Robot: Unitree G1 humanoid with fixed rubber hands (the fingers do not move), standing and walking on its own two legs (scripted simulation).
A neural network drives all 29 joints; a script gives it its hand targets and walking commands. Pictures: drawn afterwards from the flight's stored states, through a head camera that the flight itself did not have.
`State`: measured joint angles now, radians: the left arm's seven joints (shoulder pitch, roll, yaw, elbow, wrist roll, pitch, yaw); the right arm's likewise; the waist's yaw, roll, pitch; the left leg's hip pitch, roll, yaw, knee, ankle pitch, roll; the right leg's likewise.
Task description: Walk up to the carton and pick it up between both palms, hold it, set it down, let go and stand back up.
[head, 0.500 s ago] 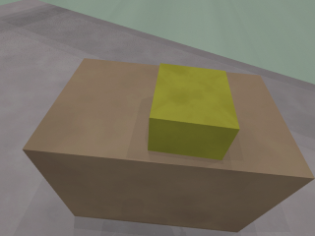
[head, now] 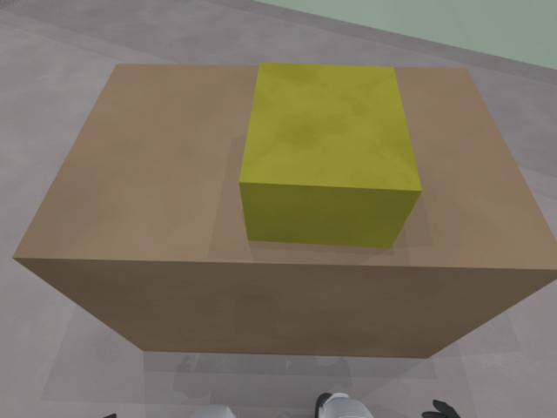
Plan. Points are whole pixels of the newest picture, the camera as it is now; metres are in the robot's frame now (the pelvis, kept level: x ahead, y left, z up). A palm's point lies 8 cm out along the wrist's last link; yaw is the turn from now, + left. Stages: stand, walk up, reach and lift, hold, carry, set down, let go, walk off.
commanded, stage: walk up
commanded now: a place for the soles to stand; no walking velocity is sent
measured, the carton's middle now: (322, 151) +0.55 -0.07 +0.01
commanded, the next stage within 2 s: none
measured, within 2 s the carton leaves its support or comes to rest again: neither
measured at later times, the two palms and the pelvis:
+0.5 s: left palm out of the picture +0.01 +0.27 -0.12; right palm out of the picture +0.02 -0.22 -0.12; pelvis -0.01 +0.03 +0.01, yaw -4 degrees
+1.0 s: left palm out of the picture +0.04 +0.27 -0.12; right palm out of the picture +0.00 -0.23 -0.12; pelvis -0.01 +0.02 +0.01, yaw -6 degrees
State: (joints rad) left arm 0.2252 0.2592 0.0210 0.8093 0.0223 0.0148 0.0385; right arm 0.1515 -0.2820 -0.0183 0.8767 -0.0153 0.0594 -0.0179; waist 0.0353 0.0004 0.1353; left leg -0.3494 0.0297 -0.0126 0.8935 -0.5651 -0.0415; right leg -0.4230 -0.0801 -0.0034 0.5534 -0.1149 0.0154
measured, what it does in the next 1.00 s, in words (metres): steps on the spot: left foot, then right foot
